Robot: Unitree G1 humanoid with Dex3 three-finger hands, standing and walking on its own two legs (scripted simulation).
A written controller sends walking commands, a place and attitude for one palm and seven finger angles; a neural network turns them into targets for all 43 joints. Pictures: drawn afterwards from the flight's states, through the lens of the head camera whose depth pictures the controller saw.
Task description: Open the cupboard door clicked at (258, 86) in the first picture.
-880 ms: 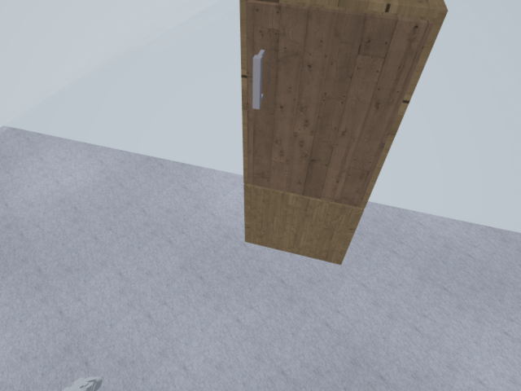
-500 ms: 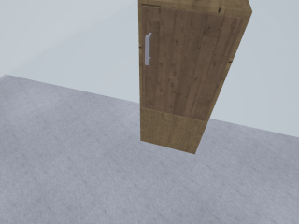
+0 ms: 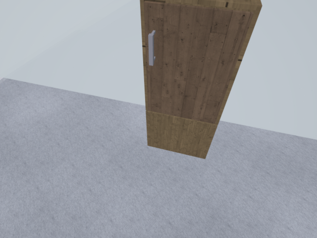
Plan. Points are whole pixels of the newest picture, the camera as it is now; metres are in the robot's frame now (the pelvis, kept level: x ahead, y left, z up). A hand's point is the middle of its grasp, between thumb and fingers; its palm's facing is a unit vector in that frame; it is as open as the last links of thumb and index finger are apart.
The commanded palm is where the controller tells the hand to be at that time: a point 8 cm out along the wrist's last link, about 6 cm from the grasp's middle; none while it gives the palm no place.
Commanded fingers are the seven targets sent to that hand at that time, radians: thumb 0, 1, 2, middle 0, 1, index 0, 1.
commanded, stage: look at it before walking up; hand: left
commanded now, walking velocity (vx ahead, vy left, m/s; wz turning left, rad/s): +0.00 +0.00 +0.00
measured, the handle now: (152, 48) +0.84 +0.07 +0.07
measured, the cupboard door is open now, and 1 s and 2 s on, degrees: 0 0 0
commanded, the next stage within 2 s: turn to face it in 0.56 s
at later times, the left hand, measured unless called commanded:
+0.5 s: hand out of the picture +0.09 +0.24 -0.15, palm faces -0.04 -0.94 -0.33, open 7.4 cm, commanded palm none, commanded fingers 0.00 0.90 0.90 -0.20 -0.30 -0.20 -0.30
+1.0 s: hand out of the picture +0.08 +0.21 -0.17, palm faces -0.08 -0.96 -0.28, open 7.4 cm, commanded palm none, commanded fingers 0.00 0.90 0.90 -0.20 -0.30 -0.20 -0.30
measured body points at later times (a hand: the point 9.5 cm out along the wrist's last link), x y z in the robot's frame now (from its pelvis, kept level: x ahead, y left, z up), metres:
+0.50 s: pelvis +0.01 -0.01 +0.00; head +0.02 -0.01 +0.45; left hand +0.09 +0.29 -0.13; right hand +0.09 -0.30 -0.13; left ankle +0.00 +0.12 -0.74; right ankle +0.00 -0.13 -0.74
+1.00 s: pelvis +0.00 -0.01 -0.01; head +0.02 -0.01 +0.44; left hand +0.08 +0.26 -0.15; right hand +0.06 -0.28 -0.15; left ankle +0.00 +0.12 -0.74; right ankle +0.00 -0.13 -0.74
